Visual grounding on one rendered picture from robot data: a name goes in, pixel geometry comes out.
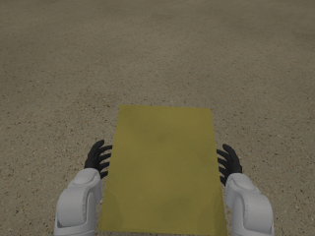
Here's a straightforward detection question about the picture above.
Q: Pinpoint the right robot hand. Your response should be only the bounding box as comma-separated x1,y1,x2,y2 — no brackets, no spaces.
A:
216,144,242,186

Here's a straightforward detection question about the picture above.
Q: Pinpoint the robot left forearm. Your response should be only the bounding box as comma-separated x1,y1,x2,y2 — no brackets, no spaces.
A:
53,168,102,236

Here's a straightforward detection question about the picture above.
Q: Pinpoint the left robot hand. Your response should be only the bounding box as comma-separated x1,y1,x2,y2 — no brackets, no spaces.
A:
84,140,113,179

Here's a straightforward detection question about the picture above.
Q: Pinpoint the carton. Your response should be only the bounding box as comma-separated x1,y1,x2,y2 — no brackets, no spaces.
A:
98,104,227,236

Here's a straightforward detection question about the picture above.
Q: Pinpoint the robot right forearm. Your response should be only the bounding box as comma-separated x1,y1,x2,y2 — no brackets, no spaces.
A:
224,173,275,236

